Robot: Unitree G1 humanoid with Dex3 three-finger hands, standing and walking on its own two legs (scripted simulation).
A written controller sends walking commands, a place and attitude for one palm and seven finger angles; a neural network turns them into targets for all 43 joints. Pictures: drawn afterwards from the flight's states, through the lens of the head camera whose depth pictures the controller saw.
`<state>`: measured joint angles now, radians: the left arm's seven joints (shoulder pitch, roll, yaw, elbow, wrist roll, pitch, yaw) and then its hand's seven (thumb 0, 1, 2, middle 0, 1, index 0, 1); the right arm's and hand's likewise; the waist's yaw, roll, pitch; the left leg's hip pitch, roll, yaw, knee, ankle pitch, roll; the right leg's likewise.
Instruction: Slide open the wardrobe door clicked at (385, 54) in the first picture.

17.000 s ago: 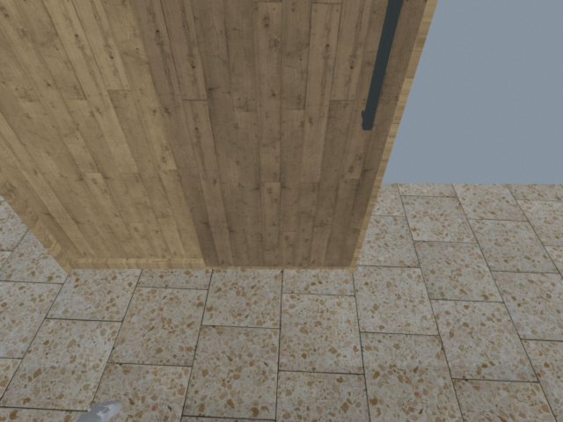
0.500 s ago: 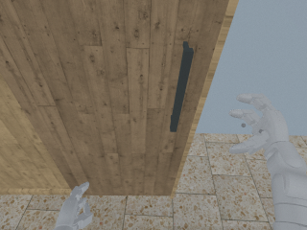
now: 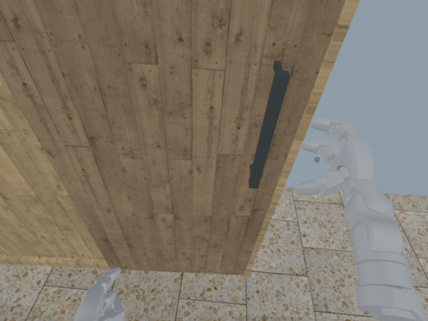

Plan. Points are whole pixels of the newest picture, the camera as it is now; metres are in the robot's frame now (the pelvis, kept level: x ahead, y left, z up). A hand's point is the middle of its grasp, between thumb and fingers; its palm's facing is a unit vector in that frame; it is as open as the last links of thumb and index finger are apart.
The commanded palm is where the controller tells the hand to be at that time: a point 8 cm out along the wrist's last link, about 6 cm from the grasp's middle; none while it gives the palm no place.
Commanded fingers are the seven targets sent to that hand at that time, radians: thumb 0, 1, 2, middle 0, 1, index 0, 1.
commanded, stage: move the hooked fingers beside the handle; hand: right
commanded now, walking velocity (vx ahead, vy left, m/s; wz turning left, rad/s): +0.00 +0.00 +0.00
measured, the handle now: (263, 133) +0.46 -0.08 +0.14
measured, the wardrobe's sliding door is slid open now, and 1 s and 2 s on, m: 0.00 0.00 0.00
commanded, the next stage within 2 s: none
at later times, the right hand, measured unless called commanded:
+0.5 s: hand (292, 149) +0.40 -0.12 +0.15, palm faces +0.00 +1.00 +0.01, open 14.0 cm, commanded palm +0.36 -0.18 +0.15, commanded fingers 0.00 0.50 -0.30 0.30 1.20 0.30 1.20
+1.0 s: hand (300, 146) +0.40 -0.13 +0.16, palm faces +0.00 +1.00 +0.02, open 14.0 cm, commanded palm +0.37 -0.19 +0.15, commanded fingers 0.00 0.50 -0.30 0.30 1.20 0.30 1.20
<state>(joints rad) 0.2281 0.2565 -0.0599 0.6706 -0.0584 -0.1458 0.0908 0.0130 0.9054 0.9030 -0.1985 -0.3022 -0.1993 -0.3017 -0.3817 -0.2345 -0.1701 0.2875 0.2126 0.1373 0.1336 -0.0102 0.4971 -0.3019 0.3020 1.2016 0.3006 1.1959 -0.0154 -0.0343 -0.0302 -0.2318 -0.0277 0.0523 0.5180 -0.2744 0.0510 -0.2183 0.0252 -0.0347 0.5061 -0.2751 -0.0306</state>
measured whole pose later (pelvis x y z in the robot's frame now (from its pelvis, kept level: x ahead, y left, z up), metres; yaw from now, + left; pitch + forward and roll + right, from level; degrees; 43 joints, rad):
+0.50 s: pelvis +0.00 +0.01 +0.00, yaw +1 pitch +1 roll -1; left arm 0.25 0.25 -0.05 0.67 -0.06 -0.10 0.07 0.01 0.91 0.90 -0.20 -0.30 -0.20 -0.30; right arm -0.54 -0.21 -0.17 0.55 0.18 0.09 0.07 -0.01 0.50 -0.30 0.30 1.20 0.30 1.20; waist 0.02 -0.03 -0.05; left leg -0.27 -0.04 0.04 0.52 -0.26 0.06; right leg -0.25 0.01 -0.04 0.50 -0.26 -0.02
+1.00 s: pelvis -0.01 +0.00 +0.00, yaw +1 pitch +1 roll +0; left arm 0.26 0.24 -0.05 0.67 -0.05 -0.12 0.07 0.01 0.91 0.90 -0.20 -0.30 -0.20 -0.30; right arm -0.55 -0.20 -0.17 0.56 0.17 -0.03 0.06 -0.01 0.50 -0.30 0.30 1.20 0.30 1.20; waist 0.02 -0.02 -0.04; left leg -0.28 -0.04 0.03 0.52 -0.25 0.05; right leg -0.26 0.02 -0.06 0.51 -0.27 -0.04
